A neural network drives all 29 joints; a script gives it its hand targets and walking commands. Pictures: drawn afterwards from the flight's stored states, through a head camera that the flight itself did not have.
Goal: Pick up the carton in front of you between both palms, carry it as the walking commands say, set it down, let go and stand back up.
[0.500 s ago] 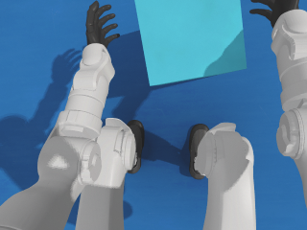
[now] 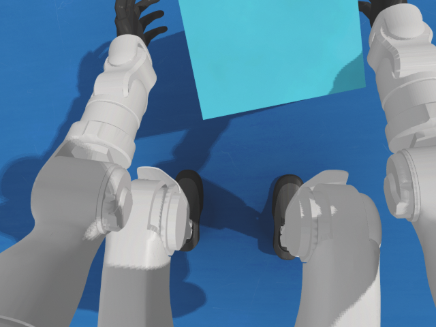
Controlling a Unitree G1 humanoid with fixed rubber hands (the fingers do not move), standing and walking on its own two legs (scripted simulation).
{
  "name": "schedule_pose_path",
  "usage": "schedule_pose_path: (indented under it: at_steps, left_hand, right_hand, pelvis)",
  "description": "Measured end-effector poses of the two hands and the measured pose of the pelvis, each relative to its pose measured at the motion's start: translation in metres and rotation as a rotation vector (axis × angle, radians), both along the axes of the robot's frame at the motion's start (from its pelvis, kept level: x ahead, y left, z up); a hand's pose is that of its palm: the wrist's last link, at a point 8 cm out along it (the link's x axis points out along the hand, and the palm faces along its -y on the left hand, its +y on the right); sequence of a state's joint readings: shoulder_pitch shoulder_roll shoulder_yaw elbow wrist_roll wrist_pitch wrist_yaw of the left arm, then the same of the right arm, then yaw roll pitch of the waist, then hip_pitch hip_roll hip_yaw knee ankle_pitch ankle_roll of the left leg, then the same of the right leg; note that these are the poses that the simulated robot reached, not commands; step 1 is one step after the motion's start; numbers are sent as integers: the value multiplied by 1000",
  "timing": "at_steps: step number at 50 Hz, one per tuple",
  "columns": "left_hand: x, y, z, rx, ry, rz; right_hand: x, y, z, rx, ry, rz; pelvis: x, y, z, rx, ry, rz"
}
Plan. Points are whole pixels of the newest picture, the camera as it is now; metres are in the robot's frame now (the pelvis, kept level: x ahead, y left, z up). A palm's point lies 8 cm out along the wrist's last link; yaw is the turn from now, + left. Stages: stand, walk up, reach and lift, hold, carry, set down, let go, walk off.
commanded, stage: reach and lift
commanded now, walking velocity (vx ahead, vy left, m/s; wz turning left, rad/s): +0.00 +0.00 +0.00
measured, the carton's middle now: (263, 46) +0.51 -0.07 -0.25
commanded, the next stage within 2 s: none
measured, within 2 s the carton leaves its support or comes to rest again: leaves its support in 0.48 s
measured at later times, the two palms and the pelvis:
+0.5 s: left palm (152, 27) +0.53 +0.09 -0.15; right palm (376, 1) +0.53 -0.21 -0.17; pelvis +0.00 +0.00 +0.00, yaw +0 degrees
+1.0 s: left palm (82, 10) +0.49 +0.09 +0.02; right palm out of the picture +0.48 -0.21 +0.02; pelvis +0.00 +0.02 +0.08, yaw -6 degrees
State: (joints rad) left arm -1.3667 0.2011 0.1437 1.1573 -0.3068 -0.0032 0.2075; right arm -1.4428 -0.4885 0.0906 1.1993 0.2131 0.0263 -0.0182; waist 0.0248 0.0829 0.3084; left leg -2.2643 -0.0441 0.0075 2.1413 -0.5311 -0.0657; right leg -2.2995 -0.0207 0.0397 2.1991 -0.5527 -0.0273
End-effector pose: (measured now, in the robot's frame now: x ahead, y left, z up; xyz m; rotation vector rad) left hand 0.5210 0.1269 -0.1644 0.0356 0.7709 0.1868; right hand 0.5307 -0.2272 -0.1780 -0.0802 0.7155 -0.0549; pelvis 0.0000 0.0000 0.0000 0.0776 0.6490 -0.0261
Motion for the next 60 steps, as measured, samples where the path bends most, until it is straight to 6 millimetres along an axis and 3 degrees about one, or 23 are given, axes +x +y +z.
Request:
schedule_pose_path:
  at_steps: [7,14,24,30,36,42,47,60]
  left_hand:
    - [-5,-4,4,-7,-4,-19]
    - [0,-35,5,-28,-14,-36]
    - [6,-36,9,-20,3,-4]
    - [10,-31,32,-19,-53,26]
    - [-7,-34,69,-63,-119,35]
    - [-21,-44,125,-94,-129,12]
    - [-27,-43,166,-90,-106,0]
    - [-36,-33,240,-81,-124,-20]
  right_hand:
    - [0,8,6,4,13,8]
    - [-1,14,9,8,29,30]
    - [4,16,11,-10,67,38]
    - [-3,24,19,0,42,27]
    - [-21,23,63,33,-12,-8]
    - [-42,11,129,40,-20,-74]
    - [-50,12,174,38,4,-92]
    - [-67,22,244,41,-15,-120]
  pelvis:
    - [-2,1,6,1,13,2]
    - [-5,2,9,-3,10,-5]
    - [-5,-2,-2,3,2,-6]
    - [0,-1,-5,-2,11,-18]
    - [3,6,9,-16,24,-42]
    - [1,14,39,-25,32,-64]
    - [1,19,68,-23,44,-82]
    - [12,23,129,-41,63,-72]
